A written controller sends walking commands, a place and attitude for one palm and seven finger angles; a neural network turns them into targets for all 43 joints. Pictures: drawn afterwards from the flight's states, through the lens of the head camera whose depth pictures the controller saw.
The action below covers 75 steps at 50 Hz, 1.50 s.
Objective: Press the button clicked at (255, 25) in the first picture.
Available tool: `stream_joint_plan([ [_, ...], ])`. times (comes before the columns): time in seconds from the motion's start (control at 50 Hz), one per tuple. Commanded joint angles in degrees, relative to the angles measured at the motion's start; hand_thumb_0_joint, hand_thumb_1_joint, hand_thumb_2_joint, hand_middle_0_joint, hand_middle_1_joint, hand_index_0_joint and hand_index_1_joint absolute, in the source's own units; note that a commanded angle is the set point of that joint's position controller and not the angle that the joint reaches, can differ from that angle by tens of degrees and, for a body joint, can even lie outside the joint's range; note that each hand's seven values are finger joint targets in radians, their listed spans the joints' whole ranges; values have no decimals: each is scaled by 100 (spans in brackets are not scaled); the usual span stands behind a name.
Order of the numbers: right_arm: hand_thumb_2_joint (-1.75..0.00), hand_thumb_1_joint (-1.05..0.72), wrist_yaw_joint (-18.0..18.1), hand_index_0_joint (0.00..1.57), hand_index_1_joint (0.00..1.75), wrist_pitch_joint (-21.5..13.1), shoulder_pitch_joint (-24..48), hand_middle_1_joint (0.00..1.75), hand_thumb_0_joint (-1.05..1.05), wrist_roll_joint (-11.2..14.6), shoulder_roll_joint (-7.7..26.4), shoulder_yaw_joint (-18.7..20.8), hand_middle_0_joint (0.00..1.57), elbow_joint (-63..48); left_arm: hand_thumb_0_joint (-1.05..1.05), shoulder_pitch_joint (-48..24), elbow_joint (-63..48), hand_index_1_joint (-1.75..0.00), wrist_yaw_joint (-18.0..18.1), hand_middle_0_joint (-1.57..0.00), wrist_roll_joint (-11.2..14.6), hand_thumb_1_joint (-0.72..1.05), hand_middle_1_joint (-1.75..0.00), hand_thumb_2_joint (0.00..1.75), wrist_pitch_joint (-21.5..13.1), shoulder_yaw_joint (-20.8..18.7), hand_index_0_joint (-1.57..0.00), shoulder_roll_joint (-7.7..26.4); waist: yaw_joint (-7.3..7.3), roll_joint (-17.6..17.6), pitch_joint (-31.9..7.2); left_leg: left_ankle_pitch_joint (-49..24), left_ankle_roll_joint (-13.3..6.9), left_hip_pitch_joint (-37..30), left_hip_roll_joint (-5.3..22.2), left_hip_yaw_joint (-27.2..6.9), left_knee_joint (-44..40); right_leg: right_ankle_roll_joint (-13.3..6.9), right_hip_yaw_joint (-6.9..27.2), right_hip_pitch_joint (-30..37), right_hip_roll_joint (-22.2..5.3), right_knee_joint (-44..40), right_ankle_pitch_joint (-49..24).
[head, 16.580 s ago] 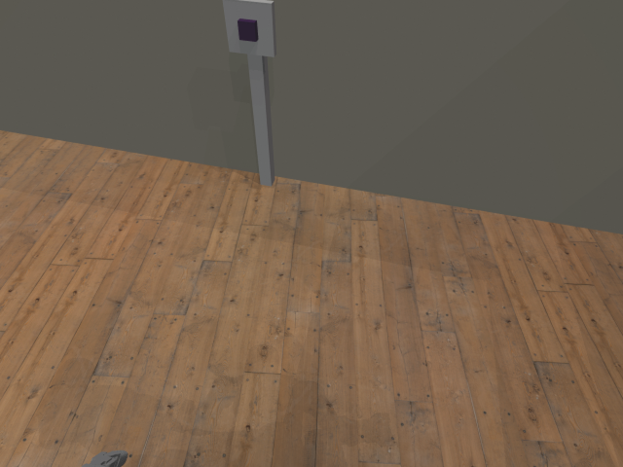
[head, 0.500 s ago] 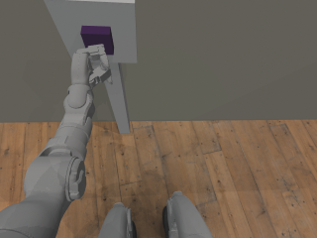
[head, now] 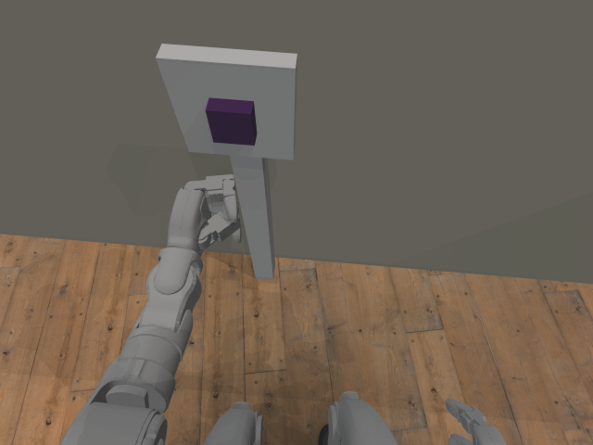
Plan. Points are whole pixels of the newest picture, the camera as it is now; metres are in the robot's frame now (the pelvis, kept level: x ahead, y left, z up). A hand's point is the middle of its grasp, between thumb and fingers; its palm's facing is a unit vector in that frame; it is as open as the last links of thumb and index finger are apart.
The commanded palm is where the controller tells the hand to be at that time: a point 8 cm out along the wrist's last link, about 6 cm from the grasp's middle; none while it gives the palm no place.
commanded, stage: draw the hand back to the body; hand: left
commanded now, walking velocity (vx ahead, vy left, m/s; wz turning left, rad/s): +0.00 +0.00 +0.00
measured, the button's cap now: (233, 120) +0.55 +0.09 +0.07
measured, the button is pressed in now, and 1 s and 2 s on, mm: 0 0 0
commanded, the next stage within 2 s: step back with the hand held close in 1.54 s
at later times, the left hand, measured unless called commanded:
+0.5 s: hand (177, 250) +0.32 +0.13 +0.12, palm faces -0.11 -0.99 -0.04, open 3.1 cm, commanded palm +0.29 +0.19 +0.12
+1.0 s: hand (17, 292) +0.25 +0.21 +0.20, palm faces +0.25 -0.92 -0.31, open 3.1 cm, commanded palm +0.20 +0.26 +0.21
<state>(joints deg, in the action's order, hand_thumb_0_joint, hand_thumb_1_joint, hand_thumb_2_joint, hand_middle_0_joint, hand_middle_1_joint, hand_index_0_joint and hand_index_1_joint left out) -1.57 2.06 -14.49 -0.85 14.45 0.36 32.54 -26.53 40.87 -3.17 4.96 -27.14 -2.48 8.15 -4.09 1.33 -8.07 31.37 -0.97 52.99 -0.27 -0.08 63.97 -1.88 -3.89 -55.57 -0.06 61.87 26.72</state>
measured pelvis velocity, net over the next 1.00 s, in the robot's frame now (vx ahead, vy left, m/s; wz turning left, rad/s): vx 0.03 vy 0.01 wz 0.00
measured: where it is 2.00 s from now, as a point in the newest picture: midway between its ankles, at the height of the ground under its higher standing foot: outside the picture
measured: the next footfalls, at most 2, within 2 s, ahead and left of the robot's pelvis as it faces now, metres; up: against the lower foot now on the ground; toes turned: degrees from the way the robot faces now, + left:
none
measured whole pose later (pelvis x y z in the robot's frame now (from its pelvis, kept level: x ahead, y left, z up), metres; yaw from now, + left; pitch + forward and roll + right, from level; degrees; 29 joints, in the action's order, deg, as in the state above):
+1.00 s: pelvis +0.03 +0.01 +0.08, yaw +0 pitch -2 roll -1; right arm 5.2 -3.3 -11.5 0.2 12.4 -4.5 32.2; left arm 21.4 -16.5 5.0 2.7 -2.3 -6.1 16.2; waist 3.2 3.8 -0.9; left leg 18.8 -1.6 6.9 -0.8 0.3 27.6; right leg -0.8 -2.8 -9.7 0.4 26.6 15.0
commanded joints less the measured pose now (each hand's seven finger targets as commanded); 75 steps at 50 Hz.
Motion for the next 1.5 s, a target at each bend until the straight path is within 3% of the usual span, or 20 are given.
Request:
stream_joint_plan([
  [0.0, -90, -90, 107, 20, 30, -180, -624, 30, 0, 1, 741, 290, 20, -349, 0, -2510, -1212, -150, 74, -130, 82, 90, -150, 90, -384, -224, -130, 539, -332, -30, -2340, -2089, 8, -1031, -72, -115, -573, 38, 298, 1532, 64, -556, -2123],
  [0.04, -90, -90, 120, 20, 30, -204, -553, 30, 0, 4, 727, 268, 20, -363, 0, -2496, -1032, -150, 89, -130, 66, 90, -150, 90, -357, -273, -130, 551, -274, -11, -2410, -2064, 33, -949, -87, -129, -576, 32, 288, 1543, 52, -484, -2118],
  [0.12, -90, -90, 125, 20, 30, -186, -493, 30, 0, 69, 709, 265, 20, -754, 0, -1243, -1913, -150, 101, -130, 154, 90, -150, 90, -179, -875, -130, 1198, 301, 92, -3422, -2637, 37, -1440, -138, 4, -885, 6, 395, 2774, 59, -625, -2848],
  [0.2, -90, -90, 178, 20, 30, -144, -395, 30, 0, 202, 668, 199, 20, -1030, 0, -346, -2490, -150, -91, -130, 307, 90, -150, 90, 269, -596, -130, 1006, 238, -473, -2764, -2425, -49, -1334, -131, 98, -1304, 56, 401, 3388, 67, -1113, -2976],
  [0.3, -90, -90, 330, 20, 30, -230, -118, 30, 0, 318, 719, 114, 20, -1114, 0, 156, -2965, -150, -415, -130, 639, 90, -150, 90, 534, -398, -130, 880, 81, -927, -1391, -1484, -110, -1359, -125, 136, -1746, 144, 497, 3249, 7, -1938, -1770],
  [0.34, -90, -90, 376, 20, 30, -310, -4, 30, 0, 338, 715, 80, 20, -1078, 0, 230, -3082, -150, -542, -130, 709, 90, -150, 90, 541, -405, -130, 927, 101, -652, -1093, -1252, -100, -1513, -130, 128, -1878, 135, 521, 3136, -17, -2124, -1338],
  [0.42, -90, -90, 401, 20, 30, -486, 160, 30, 0, 354, 662, 47, 20, -1146, 0, 827, -3657, -150, -714, -130, 705, 90, -150, 90, 570, -305, -130, 962, 235, 106, -1067, -1411, -73, -2082, -106, 62, -2115, 52, 385, 3167, 4, -2129, -1418],
  [0.54, -90, -90, 446, 20, 30, -730, 439, 30, 0, 380, 645, -4, 20, -1339, 0, 1523, -4589, -150, -766, -130, 851, 90, -150, 90, 854, -628, -130, 1306, 412, 106, -955, -1544, -61, -2471, -87, -19, -2448, 48, 327, 3541, 1, -2319, -1485],
  [0.56, -90, -90, 589, 20, 30, -612, 677, 30, 0, 358, 558, 35, 20, -1277, 0, 1546, -5084, -150, -172, -130, 194, 90, -150, 90, 1047, -420, -130, 1715, 529, -122, -1016, -1502, -86, -2798, -7, 31, -2792, 9, 552, 3782, -123, -2687, -1226],
  [0.58, -90, -90, 667, 20, 30, -603, 670, 30, 0, 330, 512, 10, 20, -1326, 0, 1763, -5266, -150, 144, -130, 127, 90, -150, 90, 1230, -396, -130, 1524, 441, -94, -718, -1432, -92, -2902, 6, 50, -2908, 42, 534, 3748, -141, -2869, -1110],
  [0.6, -90, -90, 699, 20, 30, -620, 659, 30, 0, 320, 510, -8, 20, -1342, 0, 2071, -5341, -150, 280, -130, 114, 90, -150, 90, 1372, -330, -130, 1433, 420, -426, -460, -1367, -105, -2858, 26, -5, -2959, 65, 510, 3712, -126, -3009, -947],
  [0.62, -90, -90, 734, 20, 30, -598, 728, 30, 0, 311, 502, -35, 20, -1276, 0, 2346, -5293, -150, 392, -130, 48, 90, -150, 90, 1494, -270, -130, 1334, 450, -281, -224, -1392, -106, -2940, 48, 26, -3069, 61, 488, 3796, -138, -3081, -979],
  [0.74, -90, -90, 810, 20, 30, -630, 792, 30, 0, 228, 432, -134, 20, -1112, 0, 3077, -6105, -150, 765, -130, -150, 90, -150, 90, 1887, -469, -130, 1437, 532, 179, -182, -2403, -70, -3917, 100, 0, -3545, 19, 290, 4449, -86, -3346, -2086],
  [0.92, -90, -90, 729, 20, 30, -854, 959, 30, 0, 105, 419, -192, 20, -964, 0, 3969, -7058, -150, 905, -130, -222, 90, -150, 90, 2098, -800, -130, 1551, 638, 17, 251, -3203, -11, -4467, 168, -63, -4091, 34, 183, 5014, -34, -3813, -2576],
  [0.96, -90, -90, 706, 20, 30, -904, 932, 30, 0, 77, 413, -176, 20, -921, 0, 4174, -7322, -150, 932, -130, -240, 90, -150, 90, 2091, -1001, -130, 1660, 684, 205, 139, -3556, 8, -4604, 171, -44, -4102, 33, 183, 5160, -47, -3824, -2809],
  [1.08, -90, -90, 598, 20, 30, -998, 920, 30, 0, 42, 413, -115, 20, -845, 0, 4881, -7845, -150, 936, -130, -224, 90, -150, 90, 2042, -1523, -130, 1889, 771, 194, 85, -4192, 62, -4760, 204, -48, -4126, 57, 182, 5388, -42, -3897, -3171],
  [1.18, -90, -90, 569, 20, 30, -1035, 963, 30, 0, 63, 396, -56, 20, -808, 0, 5319, -8026, -150, 941, -130, -188, 90, -150, 90, 1978, -1952, -130, 2043, 829, 140, 286, -4087, 75, -4701, 221, -21, -4154, 66, 204, 5366, -18, -3980, -3116],
  [1.24, -90, -90, 582, 20, 30, -1059, 974, 30, 0, 89, 393, -31, 20, -802, 0, 5418, -8199, -150, 958, -130, -176, 90, -150, 90, 1920, -2176, -130, 2152, 842, 346, 427, -3818, 100, -4686, 225, -25, -4202, 54, 217, 5285, -4, -4031, -2870],
  [1.32, -90, -90, 572, 20, 30, -1075, 933, 30, 0, 82, 461, 8, 20, -714, 0, 5383, -7747, -150, 916, -130, -202, 90, -150, 90, 1945, -1733, -130, 1686, 720, 16, 882, -3316, 50, -4593, 249, -33, -4283, 78, 203, 4991, 0, -4143, -2486],
  [1.48, -90, -90, 659, 20, 30, -1223, 1001, 30, 0, 54, 430, 2, 20, -736, 0, 5177, -8188, -150, 1050, -130, -252, 90, -150, 90, 1787, -2017, -130, 2056, 838, 408, 487, -2838, 18, -4599, 149, -29, -4338, 27, 297, 5257, -25, -4147, -2226],
])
